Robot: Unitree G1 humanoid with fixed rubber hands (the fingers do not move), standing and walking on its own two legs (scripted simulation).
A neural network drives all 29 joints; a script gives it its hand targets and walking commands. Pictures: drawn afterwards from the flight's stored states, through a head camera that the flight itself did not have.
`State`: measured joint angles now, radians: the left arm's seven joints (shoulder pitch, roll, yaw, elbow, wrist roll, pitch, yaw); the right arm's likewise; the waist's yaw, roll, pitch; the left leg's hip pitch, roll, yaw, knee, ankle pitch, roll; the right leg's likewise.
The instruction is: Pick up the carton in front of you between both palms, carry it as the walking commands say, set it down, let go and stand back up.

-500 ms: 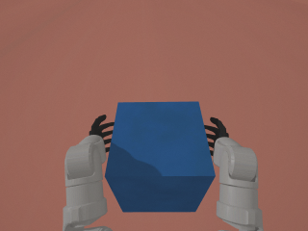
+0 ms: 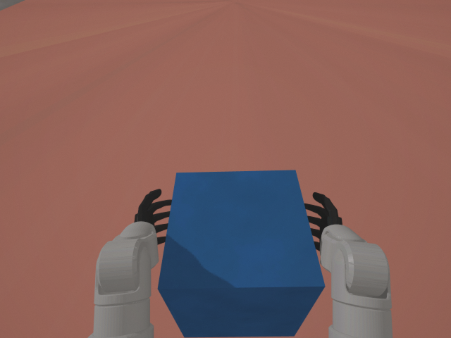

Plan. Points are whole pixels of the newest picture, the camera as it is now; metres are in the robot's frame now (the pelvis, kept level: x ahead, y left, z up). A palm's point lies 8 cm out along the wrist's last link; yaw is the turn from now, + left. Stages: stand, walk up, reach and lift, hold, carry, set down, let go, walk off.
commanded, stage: carry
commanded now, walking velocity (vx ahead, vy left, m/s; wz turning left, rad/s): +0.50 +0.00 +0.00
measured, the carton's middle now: (237, 257) +0.26 +0.01 +0.01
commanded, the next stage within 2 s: none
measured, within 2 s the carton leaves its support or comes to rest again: neither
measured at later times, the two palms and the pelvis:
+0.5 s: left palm (175, 135) +0.53 +0.16 +0.08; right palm (303, 147) +0.50 -0.14 +0.08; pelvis +0.25 +0.03 +0.00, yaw -3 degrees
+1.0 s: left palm (178, 117) +0.62 +0.17 +0.08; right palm (293, 122) +0.60 -0.13 +0.07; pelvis +0.34 +0.03 +0.00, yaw -2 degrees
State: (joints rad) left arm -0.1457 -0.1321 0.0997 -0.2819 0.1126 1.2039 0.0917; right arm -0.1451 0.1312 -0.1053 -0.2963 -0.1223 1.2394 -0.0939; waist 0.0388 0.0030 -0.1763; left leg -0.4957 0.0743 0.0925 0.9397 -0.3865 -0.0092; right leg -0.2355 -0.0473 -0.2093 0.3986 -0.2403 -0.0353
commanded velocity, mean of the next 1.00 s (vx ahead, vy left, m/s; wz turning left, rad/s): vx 0.03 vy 0.00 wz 0.00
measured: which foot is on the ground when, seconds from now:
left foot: up 0.00-0.16, down 0.18-1.00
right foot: down 0.00-0.22, up 0.24-0.40, down 0.42-1.00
